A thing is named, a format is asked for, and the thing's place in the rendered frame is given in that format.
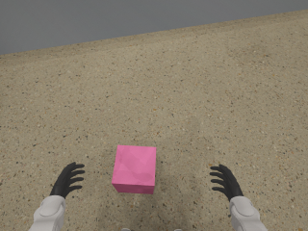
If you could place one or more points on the robot right hand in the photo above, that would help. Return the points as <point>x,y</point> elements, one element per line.
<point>229,182</point>

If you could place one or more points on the left robot forearm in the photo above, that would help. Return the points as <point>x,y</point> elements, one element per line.
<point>49,216</point>

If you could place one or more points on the carton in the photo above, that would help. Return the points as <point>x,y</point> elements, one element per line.
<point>134,169</point>

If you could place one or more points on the right robot forearm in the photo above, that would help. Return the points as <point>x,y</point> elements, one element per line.
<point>244,217</point>

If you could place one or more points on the robot left hand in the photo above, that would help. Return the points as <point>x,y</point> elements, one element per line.
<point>61,186</point>

